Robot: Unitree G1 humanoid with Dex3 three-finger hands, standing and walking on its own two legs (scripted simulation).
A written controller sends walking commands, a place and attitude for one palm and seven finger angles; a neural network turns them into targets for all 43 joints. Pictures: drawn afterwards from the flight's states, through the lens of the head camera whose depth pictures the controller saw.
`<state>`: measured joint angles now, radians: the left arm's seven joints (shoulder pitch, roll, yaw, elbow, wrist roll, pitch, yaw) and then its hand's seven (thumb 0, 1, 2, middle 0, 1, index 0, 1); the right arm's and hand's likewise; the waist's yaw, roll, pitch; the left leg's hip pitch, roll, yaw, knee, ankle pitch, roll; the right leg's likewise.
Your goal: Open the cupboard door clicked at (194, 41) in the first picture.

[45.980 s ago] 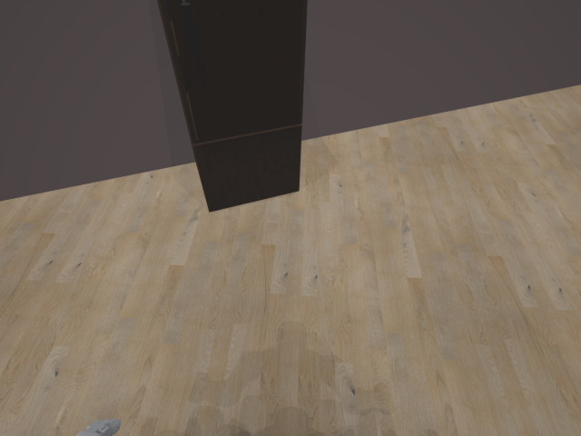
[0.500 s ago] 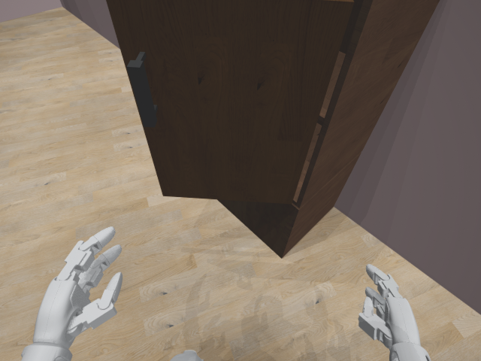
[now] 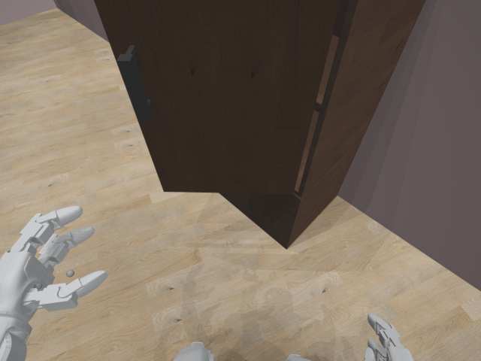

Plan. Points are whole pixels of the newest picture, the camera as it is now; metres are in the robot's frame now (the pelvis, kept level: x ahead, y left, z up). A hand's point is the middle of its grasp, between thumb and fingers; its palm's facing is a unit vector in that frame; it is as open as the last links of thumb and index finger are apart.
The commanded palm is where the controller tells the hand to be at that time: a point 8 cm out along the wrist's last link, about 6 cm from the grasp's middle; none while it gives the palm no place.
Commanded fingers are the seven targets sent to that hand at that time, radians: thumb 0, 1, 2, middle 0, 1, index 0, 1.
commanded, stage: raise the hand with hooked fingers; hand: left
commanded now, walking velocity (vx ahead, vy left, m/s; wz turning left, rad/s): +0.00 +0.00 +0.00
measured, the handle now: (138, 84) +0.60 +0.24 +0.12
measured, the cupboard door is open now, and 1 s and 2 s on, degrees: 43 43 43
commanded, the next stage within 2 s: move the hooked fingers beside the handle in 1.26 s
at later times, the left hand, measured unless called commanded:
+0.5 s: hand (37, 239) +0.26 +0.30 +0.11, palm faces +0.06 -1.00 -0.04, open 13.7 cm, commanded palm +0.24 +0.34 +0.12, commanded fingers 0.00 -0.50 0.30 -0.30 -1.20 -0.30 -1.20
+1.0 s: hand (46, 203) +0.30 +0.28 +0.14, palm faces +0.04 -1.00 -0.02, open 14.0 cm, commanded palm +0.27 +0.33 +0.14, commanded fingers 0.00 -0.50 0.30 -0.30 -1.20 -0.30 -1.20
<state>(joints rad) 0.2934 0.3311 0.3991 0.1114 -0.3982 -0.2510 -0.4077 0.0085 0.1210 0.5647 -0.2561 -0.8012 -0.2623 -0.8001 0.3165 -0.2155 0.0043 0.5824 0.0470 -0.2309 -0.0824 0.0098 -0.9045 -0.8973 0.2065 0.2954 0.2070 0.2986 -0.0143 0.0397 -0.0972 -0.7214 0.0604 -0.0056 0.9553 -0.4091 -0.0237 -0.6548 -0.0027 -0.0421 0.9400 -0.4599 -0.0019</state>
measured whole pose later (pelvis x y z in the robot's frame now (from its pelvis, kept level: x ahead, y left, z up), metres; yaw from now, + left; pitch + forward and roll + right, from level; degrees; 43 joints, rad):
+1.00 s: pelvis +0.02 +0.01 +0.03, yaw +1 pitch +5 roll -1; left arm -0.07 0.43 0.45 0.36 -0.36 -0.11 -0.50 -0.01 -0.50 0.30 -0.30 -1.20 -0.30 -1.20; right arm 0.30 -0.29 0.03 0.57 0.06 -0.20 -0.10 0.01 -0.91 -0.90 0.20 0.30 0.21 0.30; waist 0.01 0.03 -0.05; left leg -0.47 0.04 0.00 0.73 -0.33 -0.01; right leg -0.40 -0.01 -0.04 0.69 -0.37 0.01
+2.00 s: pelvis +0.01 +0.02 +0.03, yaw +0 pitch +8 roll -2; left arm -0.47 0.50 0.44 0.79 -0.26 -0.20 -0.49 -0.01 -0.50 0.30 -0.30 -1.20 -0.30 -1.20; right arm 0.35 -0.28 0.04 0.62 0.06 -0.12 -0.10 0.01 -0.91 -0.90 0.21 0.30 0.21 0.30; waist -0.04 0.02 -0.05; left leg -0.57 0.04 0.01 0.77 -0.34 0.00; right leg -0.50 -0.01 -0.03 0.73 -0.37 0.02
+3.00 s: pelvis +0.01 +0.02 +0.01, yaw -2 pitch +19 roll -4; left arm -1.03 0.82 0.53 1.31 -0.09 -0.26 -0.50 -0.01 -0.50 0.30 -0.30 -1.20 -0.30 -1.20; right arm 0.43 -0.30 0.06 0.62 0.03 0.05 -0.08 0.00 -0.91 -0.90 0.21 0.30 0.21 0.30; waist -0.19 0.01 -0.06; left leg -0.87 0.08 0.00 0.92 -0.39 0.01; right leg -0.78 0.02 -0.03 0.83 -0.39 0.02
